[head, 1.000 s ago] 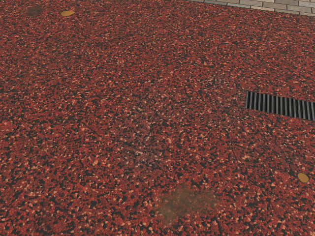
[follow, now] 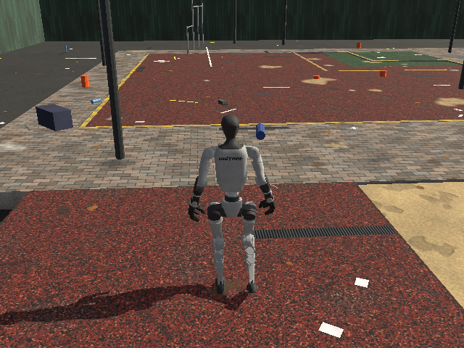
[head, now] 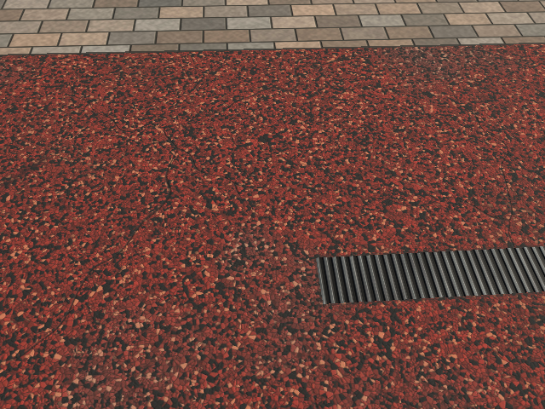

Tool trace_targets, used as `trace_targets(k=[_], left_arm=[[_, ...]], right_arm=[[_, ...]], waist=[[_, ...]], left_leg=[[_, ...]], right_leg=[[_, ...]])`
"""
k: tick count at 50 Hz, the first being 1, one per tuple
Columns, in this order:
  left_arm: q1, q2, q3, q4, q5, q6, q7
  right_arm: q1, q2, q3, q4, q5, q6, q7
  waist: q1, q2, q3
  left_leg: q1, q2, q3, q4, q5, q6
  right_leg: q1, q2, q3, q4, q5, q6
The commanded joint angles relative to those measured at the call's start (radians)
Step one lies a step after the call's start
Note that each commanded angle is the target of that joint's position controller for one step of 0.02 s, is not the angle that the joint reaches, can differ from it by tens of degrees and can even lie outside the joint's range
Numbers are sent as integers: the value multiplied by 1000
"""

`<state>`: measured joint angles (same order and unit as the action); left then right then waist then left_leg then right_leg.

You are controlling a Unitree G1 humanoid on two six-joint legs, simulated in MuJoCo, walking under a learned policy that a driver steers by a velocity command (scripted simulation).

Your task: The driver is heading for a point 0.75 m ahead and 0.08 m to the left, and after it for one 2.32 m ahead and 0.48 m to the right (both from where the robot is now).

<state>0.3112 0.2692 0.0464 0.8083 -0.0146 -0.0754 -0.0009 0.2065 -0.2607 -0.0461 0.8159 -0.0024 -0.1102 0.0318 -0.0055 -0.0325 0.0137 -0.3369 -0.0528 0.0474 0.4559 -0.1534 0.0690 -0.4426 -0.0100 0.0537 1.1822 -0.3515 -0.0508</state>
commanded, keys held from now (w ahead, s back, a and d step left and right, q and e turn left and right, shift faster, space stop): w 0.50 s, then w+q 0.36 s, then q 0.10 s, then e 0.04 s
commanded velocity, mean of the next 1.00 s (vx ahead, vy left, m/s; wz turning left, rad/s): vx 0.48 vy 0.00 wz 0.15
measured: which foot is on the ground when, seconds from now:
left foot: down 0.00-0.40, up 0.42-0.94, down 0.96-1.00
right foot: up 0.00-0.38, down 0.40-0.96, up 0.98-1.00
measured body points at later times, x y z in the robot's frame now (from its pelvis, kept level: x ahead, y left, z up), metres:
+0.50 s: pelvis +0.28 -0.05 -0.01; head +0.31 -0.06 +0.44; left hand +0.46 +0.20 -0.09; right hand +0.30 -0.33 -0.14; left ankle +0.13 +0.08 -0.65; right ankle +0.35 -0.14 -0.74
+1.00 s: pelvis +0.53 +0.01 -0.02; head +0.58 +0.03 +0.43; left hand +0.51 +0.29 -0.15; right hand +0.78 -0.19 -0.11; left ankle +0.63 +0.11 -0.74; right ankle +0.37 -0.15 -0.68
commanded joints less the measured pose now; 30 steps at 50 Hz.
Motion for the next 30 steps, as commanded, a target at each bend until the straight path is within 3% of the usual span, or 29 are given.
trace_targets(k=[1,4,6,10,14,17,18,19,20,21,22,23,24,25,26,27,28,30], left_arm=[[16,76,26,-73,6,-5,7],[-46,63,22,-98,15,0,15],[-110,52,19,-114,16,-4,14],[-245,24,8,-146,8,-15,0],[-357,28,5,-191,-4,-25,-25],[-354,52,11,-207,-4,-36,-41],[-307,71,20,-197,-2,-38,-42],[-198,99,36,-166,2,-39,-38],[-28,155,60,-118,9,-38,-28],[126,253,83,-98,31,-34,-18],[165,238,78,-79,18,-27,-22],[129,160,55,-83,8,-24,-20],[44,138,44,-94,3,-21,-17],[-22,117,37,-102,9,-19,-20],[-68,89,29,-106,17,-22,-24],[-90,78,27,-103,22,-28,-27],[-95,77,29,-94,21,-38,-29],[-86,94,36,-69,27,-50,-26]], right_arm=[[15,-94,-16,-38,-4,-13,4],[53,-135,-27,-14,2,-15,-6],[84,-143,-29,1,7,-6,-15],[152,-152,-27,30,19,8,-24],[214,-161,-27,62,21,28,-25],[207,-179,-35,73,24,43,-34],[189,-190,-38,71,24,47,-36],[164,-191,-37,66,24,51,-37],[153,-167,-27,53,16,50,-38],[215,-85,1,21,1,34,-35],[282,-36,19,37,7,12,-25],[193,-143,-9,26,35,-1,-18],[109,-161,-14,-1,43,-7,-16],[67,-148,-15,-7,30,-6,-20],[73,-136,-20,-2,22,6,-22],[107,-115,-20,8,25,21,-23],[129,-92,-17,18,28,36,-25],[113,-80,-20,12,29,54,-31]], waist=[[17,111,-38],[11,95,-18],[-9,84,-14],[-62,89,10],[-97,95,47],[-66,115,37],[-33,128,7],[32,125,-58],[104,101,-178],[118,-73,-346],[100,-241,-447],[117,-149,-325],[95,-96,-187],[65,-25,-115],[29,-20,-70],[0,-47,-64],[-12,-54,-58],[-20,-45,-25]], left_leg=[[146,266,-321,-286,69,175],[150,260,-237,-316,222,188],[182,243,-190,-316,277,168],[219,215,-128,-311,242,130],[337,270,-159,-265,229,131],[413,309,-176,-194,333,111],[416,304,-167,-139,459,99],[396,270,-133,-20,611,80],[283,218,-93,182,596,49],[-75,103,-32,563,245,-11],[-321,-4,-127,773,-427,-33],[-426,60,-176,859,-403,-21],[-451,110,-136,838,-301,-15],[-413,147,-116,785,-221,-21],[-360,176,-120,735,-169,-28],[-301,192,-126,713,-136,-34],[-275,195,-123,702,-116,-43],[-300,192,-141,667,-57,-58]], right_leg=[[-173,-110,28,-43,80,11],[-235,-127,9,-163,185,42],[-259,-126,-2,-283,294,51],[-212,-88,-37,-518,454,49],[-242,-63,-47,-623,410,34],[-198,-42,-51,-677,299,-3],[-113,-18,-69,-692,271,-20],[49,14,-98,-725,289,-46],[320,-26,-59,-698,339,-88],[731,-281,286,-671,340,-212],[883,-405,642,-803,200,-301],[799,-365,575,-841,99,-252],[639,-330,431,-870,147,-216],[495,-287,338,-906,224,-200],[391,-252,257,-947,277,-184],[326,-235,208,-985,286,-179],[287,-227,166,-1013,307,-183],[249,-223,83,-1049,365,-185]])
